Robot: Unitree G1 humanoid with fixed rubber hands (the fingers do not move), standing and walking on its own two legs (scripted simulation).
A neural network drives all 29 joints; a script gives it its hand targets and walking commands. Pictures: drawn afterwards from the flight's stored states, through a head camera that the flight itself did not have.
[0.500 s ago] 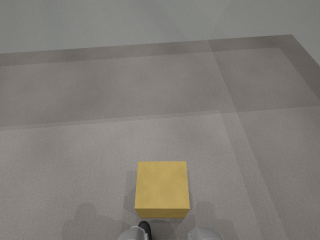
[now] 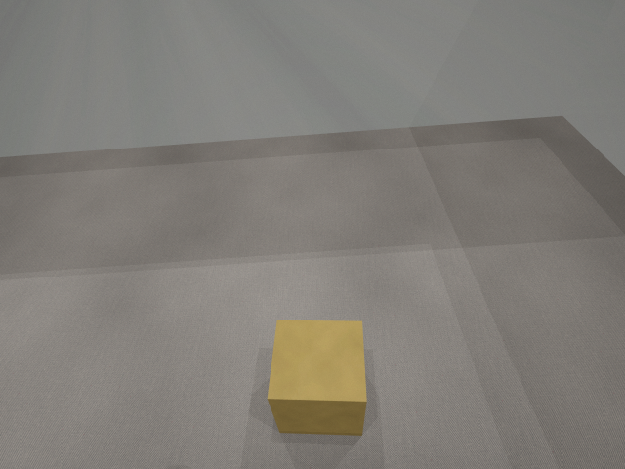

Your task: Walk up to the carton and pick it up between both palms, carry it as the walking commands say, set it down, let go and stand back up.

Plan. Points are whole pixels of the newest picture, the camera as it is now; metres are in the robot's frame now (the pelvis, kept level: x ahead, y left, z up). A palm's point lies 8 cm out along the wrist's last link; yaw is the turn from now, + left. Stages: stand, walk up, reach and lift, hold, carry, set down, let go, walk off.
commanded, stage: walk up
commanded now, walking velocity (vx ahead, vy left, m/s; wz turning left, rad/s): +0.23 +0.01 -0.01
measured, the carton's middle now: (320, 378) +0.51 +0.03 -0.64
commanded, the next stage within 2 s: none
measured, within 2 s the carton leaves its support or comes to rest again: neither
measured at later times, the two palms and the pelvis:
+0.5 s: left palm out of the picture +0.15 +0.21 -0.16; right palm out of the picture -0.09 -0.19 -0.13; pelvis +0.05 -0.01 -0.01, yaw -2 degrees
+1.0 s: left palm out of the picture +0.11 +0.24 -0.16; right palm (485, 466) +0.17 -0.21 -0.15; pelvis +0.13 +0.02 -0.01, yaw -1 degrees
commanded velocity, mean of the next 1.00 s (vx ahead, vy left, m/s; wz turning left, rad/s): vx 0.13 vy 0.03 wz -0.01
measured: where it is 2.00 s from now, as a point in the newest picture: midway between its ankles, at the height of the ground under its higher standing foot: outside the picture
